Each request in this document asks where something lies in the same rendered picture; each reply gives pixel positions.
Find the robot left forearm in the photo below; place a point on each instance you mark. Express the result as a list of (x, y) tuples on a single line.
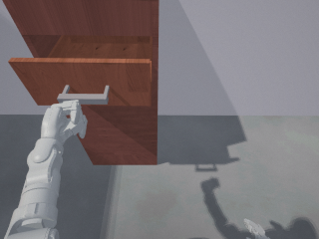
[(37, 208)]

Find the robot left hand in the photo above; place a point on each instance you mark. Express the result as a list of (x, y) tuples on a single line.
[(56, 125)]

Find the robot left upper arm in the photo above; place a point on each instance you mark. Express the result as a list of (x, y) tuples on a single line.
[(42, 233)]

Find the cabinet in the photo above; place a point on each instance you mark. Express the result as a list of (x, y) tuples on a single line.
[(115, 135)]

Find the handle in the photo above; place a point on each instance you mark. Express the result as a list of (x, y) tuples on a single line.
[(85, 99)]

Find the drawer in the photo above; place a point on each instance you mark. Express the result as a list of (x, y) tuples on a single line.
[(89, 63)]

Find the robot right hand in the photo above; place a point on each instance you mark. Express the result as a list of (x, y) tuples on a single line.
[(256, 230)]

